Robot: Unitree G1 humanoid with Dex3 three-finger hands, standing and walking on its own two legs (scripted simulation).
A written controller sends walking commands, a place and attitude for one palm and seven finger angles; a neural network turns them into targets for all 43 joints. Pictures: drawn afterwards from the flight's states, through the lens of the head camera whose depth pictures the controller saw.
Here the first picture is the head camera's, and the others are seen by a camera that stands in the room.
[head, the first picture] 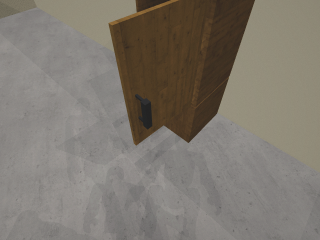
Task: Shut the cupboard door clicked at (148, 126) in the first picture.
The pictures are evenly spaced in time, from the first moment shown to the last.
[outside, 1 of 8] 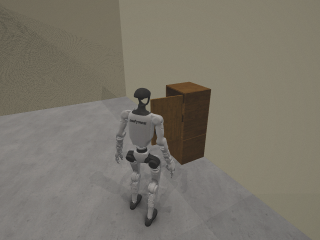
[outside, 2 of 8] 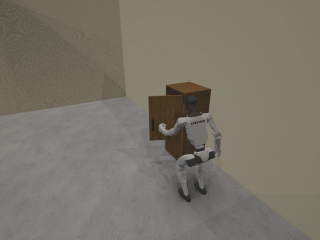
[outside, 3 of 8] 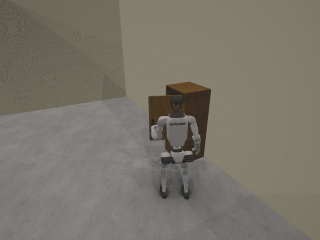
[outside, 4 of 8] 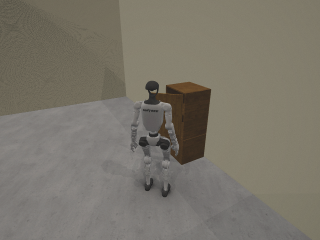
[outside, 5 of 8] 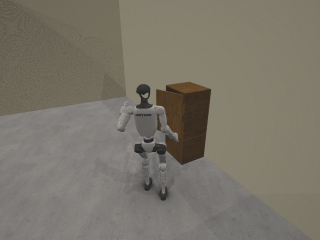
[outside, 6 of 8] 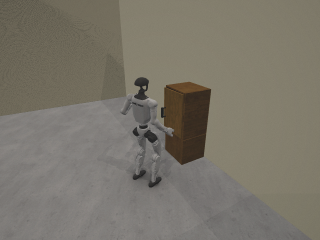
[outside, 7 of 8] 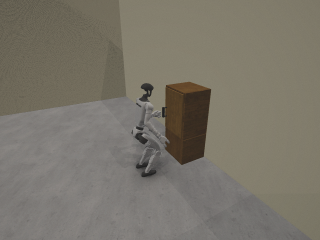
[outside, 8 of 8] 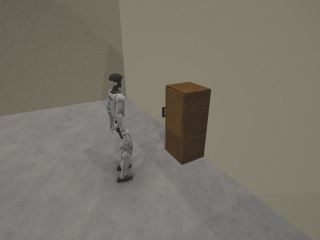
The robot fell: no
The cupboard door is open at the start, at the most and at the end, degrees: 85 85 0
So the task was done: yes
